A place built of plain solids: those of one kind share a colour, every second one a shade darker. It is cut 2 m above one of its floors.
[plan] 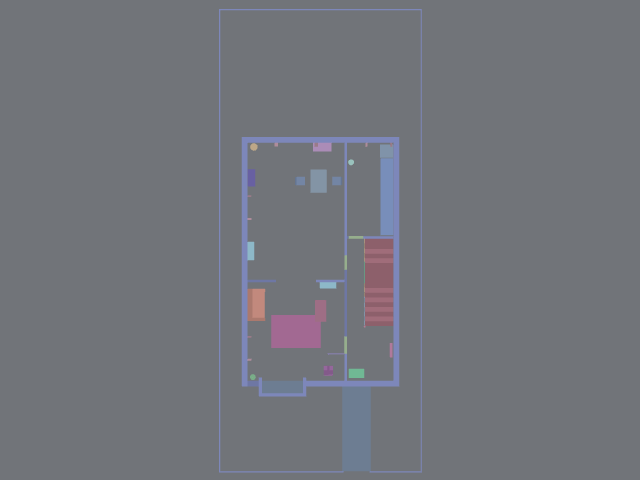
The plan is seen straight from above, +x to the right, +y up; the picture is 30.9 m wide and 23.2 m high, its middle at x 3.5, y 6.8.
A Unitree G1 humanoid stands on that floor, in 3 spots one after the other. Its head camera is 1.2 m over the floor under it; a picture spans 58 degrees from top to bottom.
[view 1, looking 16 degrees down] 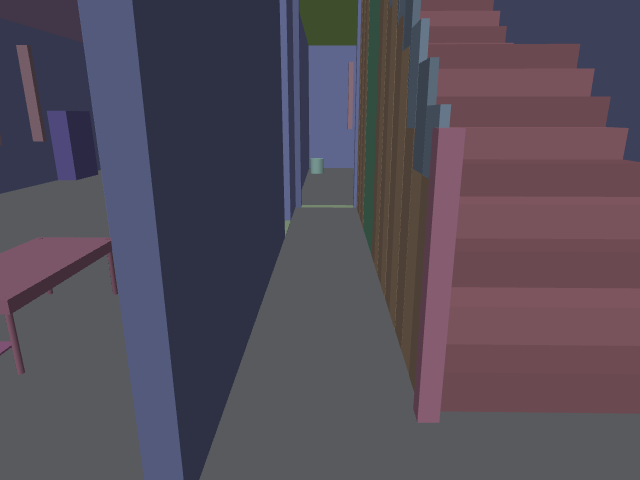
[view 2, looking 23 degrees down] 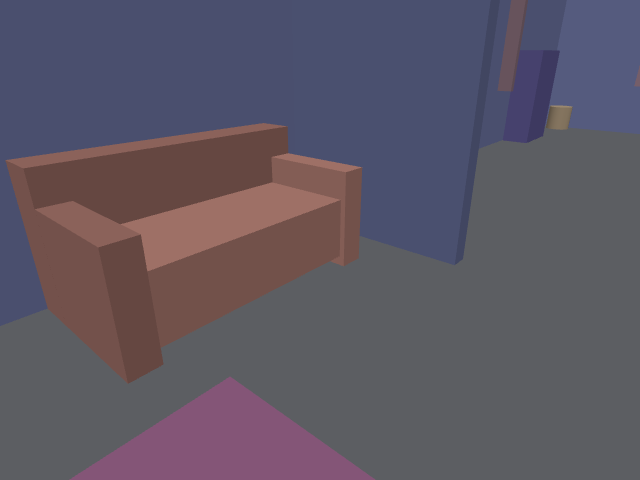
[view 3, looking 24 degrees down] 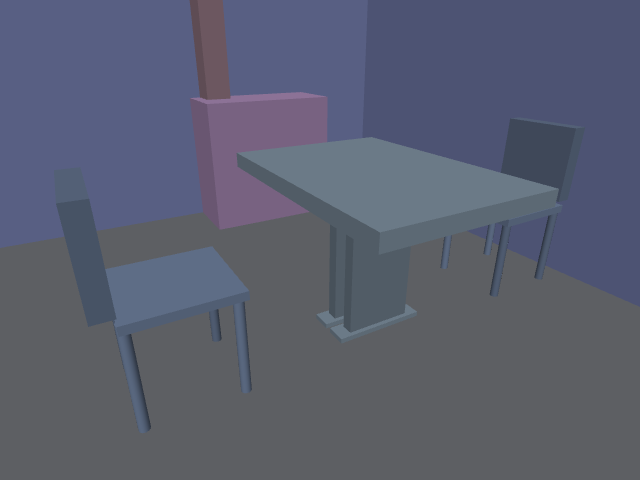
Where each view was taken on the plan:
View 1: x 5.24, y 1.07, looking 91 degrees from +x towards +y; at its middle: ground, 4.35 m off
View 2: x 2.34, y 2.35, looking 131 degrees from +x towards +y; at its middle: sofa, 2.50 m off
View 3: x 2.35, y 8.23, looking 60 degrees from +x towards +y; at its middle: ground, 2.95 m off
